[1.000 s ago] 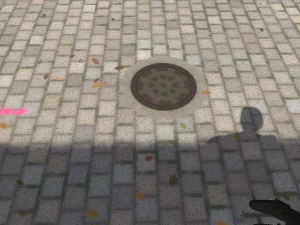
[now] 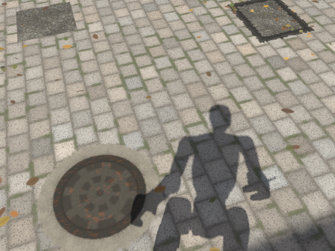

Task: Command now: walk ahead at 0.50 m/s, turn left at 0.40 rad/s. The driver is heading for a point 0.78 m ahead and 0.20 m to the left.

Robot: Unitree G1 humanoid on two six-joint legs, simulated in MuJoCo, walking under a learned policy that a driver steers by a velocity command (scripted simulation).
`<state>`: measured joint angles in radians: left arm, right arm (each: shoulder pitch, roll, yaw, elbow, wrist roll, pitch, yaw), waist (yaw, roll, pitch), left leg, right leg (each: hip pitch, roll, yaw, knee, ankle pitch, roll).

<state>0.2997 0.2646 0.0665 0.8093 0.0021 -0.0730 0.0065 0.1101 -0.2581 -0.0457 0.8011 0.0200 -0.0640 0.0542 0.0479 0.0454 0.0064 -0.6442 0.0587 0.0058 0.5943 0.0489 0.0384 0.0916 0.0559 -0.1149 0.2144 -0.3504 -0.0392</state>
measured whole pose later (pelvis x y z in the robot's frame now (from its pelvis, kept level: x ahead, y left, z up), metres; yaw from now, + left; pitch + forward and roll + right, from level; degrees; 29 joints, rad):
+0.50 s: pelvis +0.30 +0.03 +0.00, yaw +17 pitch +3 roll +0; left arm 0.04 0.27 0.04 0.67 0.00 -0.11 -0.01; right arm 0.34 -0.29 -0.08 0.74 0.03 -0.03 -0.01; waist -0.08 -0.02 0.01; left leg -0.13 -0.11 -0.20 0.45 -0.36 0.06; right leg -0.54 -0.01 0.09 0.50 -0.02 0.05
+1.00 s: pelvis +0.53 +0.12 +0.00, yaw +34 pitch +2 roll -2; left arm 0.36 0.30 0.07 0.85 -0.02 -0.07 0.00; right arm 0.07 -0.27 -0.05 0.60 0.02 -0.02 0.05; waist 0.10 0.03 0.03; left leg -0.60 0.06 -0.01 0.64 -0.10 0.04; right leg 0.06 -0.04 -0.19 0.27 -0.36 0.04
